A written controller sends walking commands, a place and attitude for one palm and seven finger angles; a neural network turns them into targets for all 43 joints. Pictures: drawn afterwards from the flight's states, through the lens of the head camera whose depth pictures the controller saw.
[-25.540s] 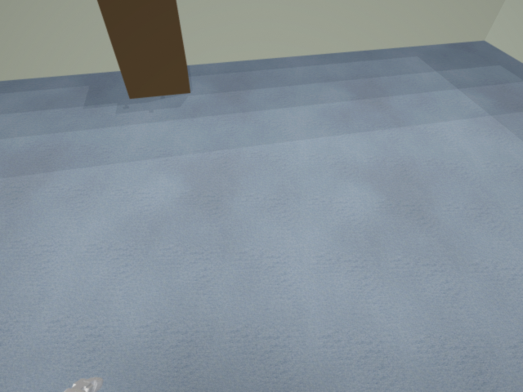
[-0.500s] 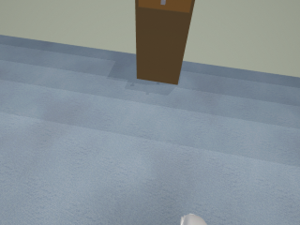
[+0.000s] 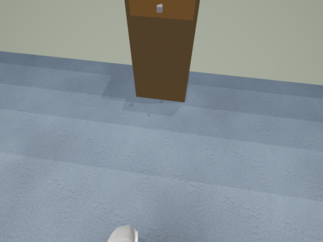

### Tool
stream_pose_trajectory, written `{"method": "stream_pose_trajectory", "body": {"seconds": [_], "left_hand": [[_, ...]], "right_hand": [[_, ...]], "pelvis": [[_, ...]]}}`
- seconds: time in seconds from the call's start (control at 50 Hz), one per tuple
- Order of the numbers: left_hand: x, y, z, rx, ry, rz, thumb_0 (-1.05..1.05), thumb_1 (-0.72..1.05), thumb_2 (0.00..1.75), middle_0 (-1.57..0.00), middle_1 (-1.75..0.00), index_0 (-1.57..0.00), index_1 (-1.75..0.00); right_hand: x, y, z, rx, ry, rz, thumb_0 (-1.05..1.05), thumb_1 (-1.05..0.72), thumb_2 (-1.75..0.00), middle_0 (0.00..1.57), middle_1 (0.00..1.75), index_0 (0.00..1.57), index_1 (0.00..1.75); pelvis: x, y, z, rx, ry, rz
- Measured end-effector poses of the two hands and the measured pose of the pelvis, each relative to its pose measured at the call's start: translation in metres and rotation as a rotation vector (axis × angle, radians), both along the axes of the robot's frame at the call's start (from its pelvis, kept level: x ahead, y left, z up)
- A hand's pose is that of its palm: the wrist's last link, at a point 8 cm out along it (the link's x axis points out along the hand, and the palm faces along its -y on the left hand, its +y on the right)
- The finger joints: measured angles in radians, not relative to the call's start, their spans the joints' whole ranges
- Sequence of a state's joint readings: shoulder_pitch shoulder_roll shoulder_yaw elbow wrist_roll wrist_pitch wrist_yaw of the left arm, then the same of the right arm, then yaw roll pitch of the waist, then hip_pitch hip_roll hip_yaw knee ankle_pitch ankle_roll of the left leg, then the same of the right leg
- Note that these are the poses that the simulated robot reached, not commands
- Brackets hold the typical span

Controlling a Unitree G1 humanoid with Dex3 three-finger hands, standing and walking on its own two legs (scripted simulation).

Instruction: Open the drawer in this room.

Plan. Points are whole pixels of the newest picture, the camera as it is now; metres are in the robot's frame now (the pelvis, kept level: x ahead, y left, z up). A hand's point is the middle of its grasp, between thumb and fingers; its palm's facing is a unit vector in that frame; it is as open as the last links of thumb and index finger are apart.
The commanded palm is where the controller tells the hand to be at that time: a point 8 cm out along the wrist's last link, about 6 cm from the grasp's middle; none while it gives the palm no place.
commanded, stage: turn or walk to find it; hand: left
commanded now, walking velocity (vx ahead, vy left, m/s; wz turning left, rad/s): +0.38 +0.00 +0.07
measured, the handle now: (160, 7) +1.28 +0.05 +0.01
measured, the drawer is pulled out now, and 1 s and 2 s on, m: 0.00 0.00 0.00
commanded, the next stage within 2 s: stand and wait in 0.08 s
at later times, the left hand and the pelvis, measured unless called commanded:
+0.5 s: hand (81, 226) +0.19 +0.25 -0.18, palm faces +0.06 -0.98 -0.16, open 7.3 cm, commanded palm none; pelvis +0.16 +0.07 +0.01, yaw +0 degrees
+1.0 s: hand (97, 227) +0.18 +0.20 -0.17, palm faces +0.04 -0.99 -0.16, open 7.3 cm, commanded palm none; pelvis +0.20 +0.04 +0.01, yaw +0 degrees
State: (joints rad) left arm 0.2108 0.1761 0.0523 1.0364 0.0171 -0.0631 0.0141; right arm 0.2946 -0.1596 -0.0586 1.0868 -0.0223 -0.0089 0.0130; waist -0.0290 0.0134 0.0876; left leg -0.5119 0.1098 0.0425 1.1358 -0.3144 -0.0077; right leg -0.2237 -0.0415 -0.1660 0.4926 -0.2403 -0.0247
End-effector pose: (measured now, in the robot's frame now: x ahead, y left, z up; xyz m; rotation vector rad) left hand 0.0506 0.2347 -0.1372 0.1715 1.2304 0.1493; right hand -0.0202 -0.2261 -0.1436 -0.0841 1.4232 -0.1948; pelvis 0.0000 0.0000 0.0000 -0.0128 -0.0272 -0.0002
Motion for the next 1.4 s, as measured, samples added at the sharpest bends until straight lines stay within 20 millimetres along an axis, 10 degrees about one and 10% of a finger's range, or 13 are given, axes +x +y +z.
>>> {"method": "stream_pose_trajectory", "body": {"seconds": [0.2, 0.3, 0.48, 0.62, 0.92, 1.4], "left_hand": [[-0.029, 0.035, -0.027, -0.069, 0.258, 0.146, 0.0, 0.93, 0.9, -0.2, -0.3, -0.2, -0.29], [0.006, 0.051, -0.03, -0.085, 0.295, 0.123, 0.01, 0.92, 0.9, -0.2, -0.3, -0.19, -0.29], [0.121, 0.06, -0.012, -0.066, 0.1, 0.065, 0.01, 0.92, 0.9, -0.2, -0.3, -0.19, -0.29], [0.162, 0.06, -0.009, -0.008, 0.042, 0.028, 0.01, 0.94, 0.9, -0.2, -0.3, -0.19, -0.29], [0.14, 0.024, -0.001, -0.027, 0.175, 0.042, 0.01, 0.93, 0.9, -0.2, -0.3, -0.19, -0.29], [0.109, -0.011, -0.006, -0.093, 0.232, 0.085, 0.0, 0.91, 0.9, -0.2, -0.3, -0.2, -0.29]], "right_hand": [[0.202, 0.021, 0.018, -0.097, -0.244, 0.168, 0.01, -0.93, -0.9, 0.2, 0.3, 0.19, 0.3], [0.248, 0.05, 0.026, -0.114, -0.306, 0.176, 0.01, -0.92, -0.9, 0.2, 0.3, 0.19, 0.3], [0.249, 0.069, 0.027, -0.088, -0.236, 0.098, -0.02, -0.96, -0.9, 0.2, 0.3, 0.2, 0.3], [0.226, 0.063, 0.003, -0.038, -0.127, 0.045, -0.01, -0.95, -0.9, 0.2, 0.3, 0.2, 0.3], [0.171, 0.078, 0.0, 0.064, 0.09, 0.0, 0.01, -0.91, -0.9, 0.2, 0.3, 0.19, 0.3], [0.205, 0.055, 0.003, 0.013, 0.015, 0.031, 0.01, -0.92, -0.9, 0.2, 0.3, 0.19, 0.3]], "pelvis": [[0.092, 0.041, -0.011, -0.042, 0.002, 0.025], [0.122, 0.062, -0.008, -0.034, -0.01, -0.004], [0.157, 0.075, 0.007, -0.012, 0.005, 0.003], [0.178, 0.064, -0.001, 0.035, -0.006, -0.005], [0.201, 0.044, 0.008, 0.021, 0.003, 0.001], [0.202, 0.035, 0.008, 0.017, -0.001, 0.007]]}}
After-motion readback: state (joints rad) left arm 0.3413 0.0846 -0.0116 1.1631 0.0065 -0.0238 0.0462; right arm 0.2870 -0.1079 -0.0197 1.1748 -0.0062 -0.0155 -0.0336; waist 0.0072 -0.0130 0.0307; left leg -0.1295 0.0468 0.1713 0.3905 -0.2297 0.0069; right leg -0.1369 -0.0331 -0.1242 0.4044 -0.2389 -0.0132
